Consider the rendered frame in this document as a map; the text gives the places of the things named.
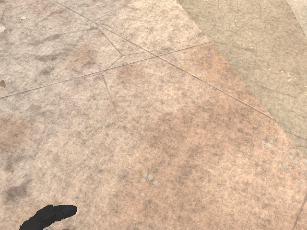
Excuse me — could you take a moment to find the robot left hand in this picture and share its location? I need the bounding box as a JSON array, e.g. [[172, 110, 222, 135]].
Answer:
[[19, 204, 77, 230]]

